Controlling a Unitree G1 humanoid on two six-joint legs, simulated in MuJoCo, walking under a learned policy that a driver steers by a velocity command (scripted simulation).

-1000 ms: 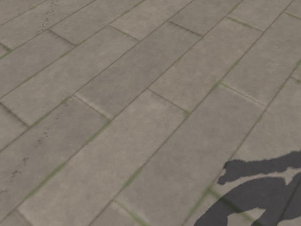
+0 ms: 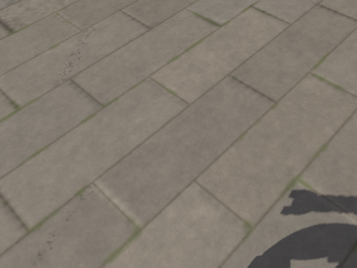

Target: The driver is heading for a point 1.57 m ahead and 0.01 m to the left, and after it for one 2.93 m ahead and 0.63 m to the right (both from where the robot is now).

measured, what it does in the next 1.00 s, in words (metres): steps on the spot: left foot, then right foot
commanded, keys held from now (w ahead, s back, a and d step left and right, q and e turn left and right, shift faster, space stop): q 0.18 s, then no key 0.82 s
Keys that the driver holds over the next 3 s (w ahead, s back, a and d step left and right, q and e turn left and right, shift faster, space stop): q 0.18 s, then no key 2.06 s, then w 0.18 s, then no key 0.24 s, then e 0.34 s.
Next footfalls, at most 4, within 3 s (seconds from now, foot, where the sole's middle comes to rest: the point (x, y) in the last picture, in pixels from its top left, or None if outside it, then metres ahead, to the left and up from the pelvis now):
0.18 left None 0.04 0.14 -0.78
0.58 right None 0.08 -0.09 -0.78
2.92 right None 0.21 -0.02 -0.78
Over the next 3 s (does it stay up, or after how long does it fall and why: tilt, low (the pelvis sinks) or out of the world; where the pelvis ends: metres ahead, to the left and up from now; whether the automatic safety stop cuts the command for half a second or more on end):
stays up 0.13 0.05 -0.01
